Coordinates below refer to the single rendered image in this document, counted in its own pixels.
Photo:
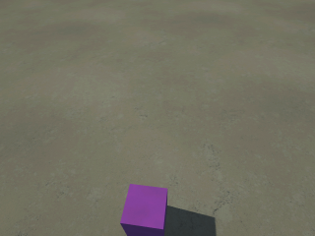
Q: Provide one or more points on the carton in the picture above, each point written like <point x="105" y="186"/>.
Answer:
<point x="144" y="212"/>

